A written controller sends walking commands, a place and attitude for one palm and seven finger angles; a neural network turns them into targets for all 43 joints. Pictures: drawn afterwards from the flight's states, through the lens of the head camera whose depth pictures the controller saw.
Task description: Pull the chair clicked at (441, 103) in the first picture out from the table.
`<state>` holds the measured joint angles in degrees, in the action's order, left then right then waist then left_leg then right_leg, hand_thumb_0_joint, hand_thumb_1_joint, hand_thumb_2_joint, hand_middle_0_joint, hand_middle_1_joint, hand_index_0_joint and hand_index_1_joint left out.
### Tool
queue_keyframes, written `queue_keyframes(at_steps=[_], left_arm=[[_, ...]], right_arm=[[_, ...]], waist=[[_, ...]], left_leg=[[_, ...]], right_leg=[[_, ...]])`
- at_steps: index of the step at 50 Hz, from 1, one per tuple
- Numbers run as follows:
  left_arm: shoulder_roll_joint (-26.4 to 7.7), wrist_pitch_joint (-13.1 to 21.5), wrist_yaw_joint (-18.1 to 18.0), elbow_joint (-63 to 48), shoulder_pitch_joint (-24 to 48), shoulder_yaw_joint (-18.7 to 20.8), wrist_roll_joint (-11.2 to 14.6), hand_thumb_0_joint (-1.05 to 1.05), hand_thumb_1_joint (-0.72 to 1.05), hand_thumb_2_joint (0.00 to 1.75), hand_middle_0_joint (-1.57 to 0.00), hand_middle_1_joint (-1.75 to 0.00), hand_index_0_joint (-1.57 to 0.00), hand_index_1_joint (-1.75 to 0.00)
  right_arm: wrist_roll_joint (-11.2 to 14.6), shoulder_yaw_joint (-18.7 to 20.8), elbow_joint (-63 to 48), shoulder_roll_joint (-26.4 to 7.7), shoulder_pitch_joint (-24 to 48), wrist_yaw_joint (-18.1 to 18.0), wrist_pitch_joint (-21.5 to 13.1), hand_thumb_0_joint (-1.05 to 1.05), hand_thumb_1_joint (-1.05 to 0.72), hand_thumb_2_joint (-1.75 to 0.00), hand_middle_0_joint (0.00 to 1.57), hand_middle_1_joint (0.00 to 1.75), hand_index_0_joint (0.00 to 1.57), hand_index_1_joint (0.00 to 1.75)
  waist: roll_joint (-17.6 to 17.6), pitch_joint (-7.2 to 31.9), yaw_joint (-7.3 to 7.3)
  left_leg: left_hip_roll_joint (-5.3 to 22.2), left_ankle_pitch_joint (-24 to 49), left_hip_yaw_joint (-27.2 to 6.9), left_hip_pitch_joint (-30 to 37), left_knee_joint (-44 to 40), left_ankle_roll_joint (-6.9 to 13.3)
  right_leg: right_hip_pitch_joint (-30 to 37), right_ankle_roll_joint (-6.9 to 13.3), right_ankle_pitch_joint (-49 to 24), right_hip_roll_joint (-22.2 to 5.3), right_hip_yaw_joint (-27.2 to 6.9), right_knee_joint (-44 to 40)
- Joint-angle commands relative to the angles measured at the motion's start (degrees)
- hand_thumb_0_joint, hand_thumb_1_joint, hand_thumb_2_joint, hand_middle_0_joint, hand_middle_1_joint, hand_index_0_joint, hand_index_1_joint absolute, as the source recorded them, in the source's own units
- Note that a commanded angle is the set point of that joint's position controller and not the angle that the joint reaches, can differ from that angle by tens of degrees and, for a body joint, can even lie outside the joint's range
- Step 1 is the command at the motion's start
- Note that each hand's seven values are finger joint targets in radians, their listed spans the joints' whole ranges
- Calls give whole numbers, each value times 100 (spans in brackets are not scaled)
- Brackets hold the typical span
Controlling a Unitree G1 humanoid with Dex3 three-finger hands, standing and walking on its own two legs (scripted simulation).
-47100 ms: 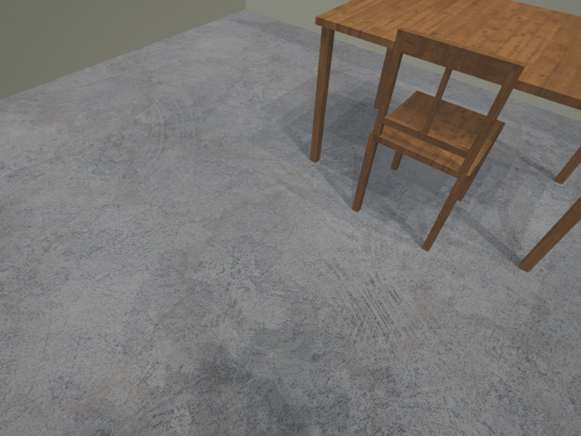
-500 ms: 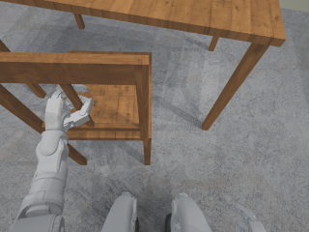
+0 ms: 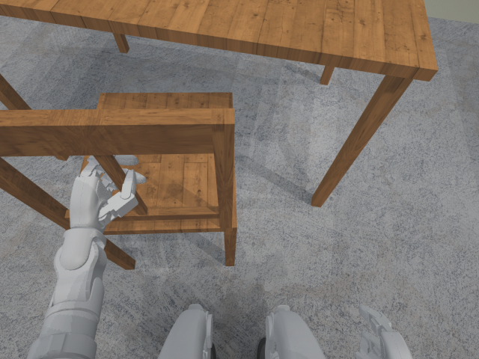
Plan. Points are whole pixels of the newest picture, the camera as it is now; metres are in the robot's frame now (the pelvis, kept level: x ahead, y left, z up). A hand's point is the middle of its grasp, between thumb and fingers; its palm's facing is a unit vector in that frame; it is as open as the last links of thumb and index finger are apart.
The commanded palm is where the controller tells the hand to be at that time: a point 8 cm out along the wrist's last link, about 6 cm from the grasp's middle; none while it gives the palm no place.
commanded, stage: hook a spindle and tug to test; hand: left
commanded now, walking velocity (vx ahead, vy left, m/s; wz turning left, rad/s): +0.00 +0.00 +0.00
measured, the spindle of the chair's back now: (125, 186) +0.39 +0.21 -0.01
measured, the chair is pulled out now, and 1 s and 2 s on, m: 0.18 0.26 0.28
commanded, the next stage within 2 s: step backward, pulling the chair out in 0.14 s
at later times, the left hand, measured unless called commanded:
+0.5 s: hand (136, 198) +0.35 +0.17 +0.04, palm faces +0.19 -0.97 -0.12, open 5.0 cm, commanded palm +0.32 +0.22 +0.04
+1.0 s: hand (153, 242) +0.28 +0.14 +0.04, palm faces +0.04 -0.99 -0.15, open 4.8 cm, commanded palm +0.26 +0.19 +0.05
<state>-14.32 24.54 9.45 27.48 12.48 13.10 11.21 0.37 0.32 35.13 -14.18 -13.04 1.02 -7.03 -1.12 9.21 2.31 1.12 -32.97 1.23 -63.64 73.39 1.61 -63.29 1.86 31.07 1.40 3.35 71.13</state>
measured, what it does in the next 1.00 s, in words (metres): rises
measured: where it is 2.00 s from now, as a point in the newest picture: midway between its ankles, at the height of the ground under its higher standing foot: outside the picture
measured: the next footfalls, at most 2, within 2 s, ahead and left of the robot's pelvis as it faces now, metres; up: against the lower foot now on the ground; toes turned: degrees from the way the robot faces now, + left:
none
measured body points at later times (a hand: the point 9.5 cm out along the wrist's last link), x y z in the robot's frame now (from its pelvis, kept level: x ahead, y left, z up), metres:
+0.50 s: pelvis +0.01 +0.00 +0.08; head +0.09 +0.00 +0.52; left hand +0.34 +0.23 +0.05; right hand +0.13 -0.25 -0.04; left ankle +0.01 +0.10 -0.62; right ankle +0.02 -0.10 -0.62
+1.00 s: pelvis -0.04 +0.00 +0.10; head +0.03 -0.01 +0.55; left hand +0.28 +0.19 +0.05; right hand +0.08 -0.25 -0.03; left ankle +0.01 +0.10 -0.62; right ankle +0.02 -0.10 -0.62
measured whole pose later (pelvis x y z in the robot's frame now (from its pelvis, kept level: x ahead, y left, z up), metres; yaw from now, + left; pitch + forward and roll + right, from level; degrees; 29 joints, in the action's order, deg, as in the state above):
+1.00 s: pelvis -0.04 +0.00 +0.10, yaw -1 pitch +5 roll +0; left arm -9.9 10.7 -5.6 45.1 14.0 0.6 5.6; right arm 3.3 -0.8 37.6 -11.8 -10.2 -7.1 7.9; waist -1.3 -3.4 2.5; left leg 0.6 -13.5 3.9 -26.8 35.1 1.8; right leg -27.4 1.1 11.3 1.8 0.2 33.7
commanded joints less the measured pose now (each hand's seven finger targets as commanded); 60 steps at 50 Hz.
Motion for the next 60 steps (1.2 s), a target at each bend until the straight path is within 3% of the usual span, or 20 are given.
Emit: queue_keyframes(at_steps=[1,7,8,11,12,13,14,15,16,18,21,27,30,37,45,47,50,53,57,60], left_arm=[[-664,548,105,-1512,458,54,-15,0,90,90,-50,-145,-50,-145],[-625,518,30,-1504,709,-57,-115,0,90,90,-50,-145,-50,-145],[-588,537,21,-1608,803,-114,-129,0,90,90,-50,-145,-50,-145],[-703,482,14,-1397,780,38,-128,0,90,90,-50,-145,-50,-145],[-667,490,14,-1487,1236,-93,-152,0,90,90,-50,-145,-50,-145],[-2676,-178,-798,-2287,1776,826,-829,0,90,90,-50,-145,-50,-145],[-1843,-601,-1084,-2353,1439,214,-831,0,90,90,-50,-145,-50,-145],[-1706,-964,-1258,-2028,1043,212,-840,0,90,90,-50,-145,-50,-145],[-1217,-1258,-1337,-1438,622,-199,-876,0,90,90,-50,-145,-50,-145],[-902,-1660,-1457,-521,434,-545,-971,0,90,90,-50,-145,-50,-145],[-1017,-1712,-1653,73,1016,-532,-978,0,90,90,-50,-145,-50,-145],[-794,-1439,-1684,687,1268,-775,-964,0,90,90,-50,-145,-50,-145],[-700,-1381,-1619,735,1049,-845,-902,0,90,90,-50,-145,-50,-145],[-575,-1318,-1526,484,574,-954,-810,0,90,90,-50,-145,-50,-145],[-551,-1217,-1608,692,1283,-1038,-809,0,90,90,-50,-145,-50,-145],[-397,-1201,-1606,816,1402,-1176,-806,0,90,90,-50,-145,-50,-145],[-531,-1136,-1661,997,1558,-1116,-826,0,90,90,-50,-145,-50,-145],[-477,-1065,-1701,1123,1706,-1227,-839,0,90,90,-50,-145,-50,-145],[-488,-1008,-1763,1256,1790,-1291,-882,0,90,90,-50,-145,-50,-145],[-515,-1025,-1793,1281,1770,-1293,-895,0,90,90,-50,-145,-50,-145]], right_arm=[[-8,366,-601,-835,-228,-58,-212,0,-90,-90,20,30,20,30],[-7,349,-557,-838,-151,-111,-221,0,-90,-90,20,30,20,30],[-16,353,-560,-829,-124,-123,-236,0,-90,-90,20,30,20,30],[-20,340,-552,-839,-126,-154,-239,0,-90,-90,20,30,20,30],[-9,326,-527,-828,-128,-179,-249,0,-90,-90,20,30,20,30],[235,378,-918,-918,-461,-403,314,0,-90,-90,20,30,20,30],[257,355,-1077,-771,-483,-552,483,0,-90,-90,20,30,20,30],[268,326,-1108,-814,-349,-640,612,0,-90,-90,20,30,20,30],[273,236,-1034,-730,-256,-700,748,0,-90,-90,20,30,20,30],[318,159,-895,-719,-263,-789,1024,0,-90,-90,20,30,20,30],[328,101,-769,-773,-172,-874,1239,0,-90,-90,20,30,20,30],[274,165,-574,-754,-133,-870,1397,0,-90,-90,20,30,20,30],[255,226,-567,-756,-41,-838,1439,0,-90,-90,20,30,20,30],[235,245,-665,-740,280,-839,1498,0,-90,-90,20,30,20,30],[221,262,-414,-761,364,-909,1368,0,-90,-90,20,30,20,30],[232,242,-349,-702,372,-910,1325,0,-90,-90,20,30,20,30],[244,257,-246,-714,329,-916,1257,0,-90,-90,20,30,20,30],[272,218,-206,-619,290,-882,1192,0,-90,-90,20,30,20,30],[323,225,-154,-651,256,-835,1139,0,-90,-90,20,30,20,30],[321,233,-148,-732,301,-847,1134,0,-90,-90,20,30,20,30]], waist=[[-248,2502,-133],[-174,2222,-32],[-305,2311,-32],[-85,2382,-72],[-147,2372,37],[-492,3437,-201],[-649,3165,-53],[-712,3020,-32],[-547,2513,15],[153,1538,163],[215,1190,131],[-929,1318,27],[-961,1314,-20],[-882,1051,-94],[-595,623,18],[-378,576,20],[-116,545,49],[300,502,60],[306,616,46],[144,606,17]], left_leg=[[-83,2999,-406,1859,-838,-241],[-93,2448,-434,1654,-824,-219],[-106,2422,-412,1708,-798,-212],[-140,2270,-379,1505,-775,-173],[-135,2245,-389,1541,-752,-163],[-112,2174,-192,3363,-1847,-10],[-202,2454,-135,3775,-2071,23],[-97,2713,-252,3759,-2207,-2],[-31,2868,-331,3644,-2357,13],[65,2331,-320,3227,-2631,44],[145,2521,-379,3371,-3079,43],[528,4646,-610,4537,-3656,15],[648,5035,-714,4843,-3843,22],[749,3987,-744,4665,-4450,35],[832,2743,-737,4423,-4759,138],[788,2477,-690,4377,-4727,133],[602,2034,-531,4488,-4523,69],[287,1672,-286,4680,-4198,-49],[104,1658,-171,4837,-4072,-135],[253,1966,-309,4903,-4437,-90]], right_leg=[[1464,-16,-2412,66,-160,-628],[1216,-14,-2045,61,-146,-623],[1198,-16,-2041,50,-169,-632],[1376,-20,-2057,45,-210,-636],[1306,-25,-2061,35,-222,-643],[3320,22,-2057,-406,-1025,-1775],[3453,-20,-2854,-398,-826,-2061],[3320,-43,-3090,-427,-722,-2070],[3242,-97,-3221,-443,-718,-2146],[3388,-180,-3075,-525,-606,-2476],[3796,-263,-3614,-613,-693,-2952],[4166,-287,-3992,-436,-547,-3412],[4253,-254,-3644,-301,-497,-3614],[4570,-191,-2893,-205,-470,-3819],[4474,-199,-2134,-194,-552,-3850],[4489,-207,-2139,-272,-608,-3925],[4301,-192,-1934,-440,-808,-4332],[4144,-154,-1675,-814,-1128,-4946],[4345,-84,-1782,-1141,-1307,-5271],[4476,-206,-1744,-933,-1043,-5196]])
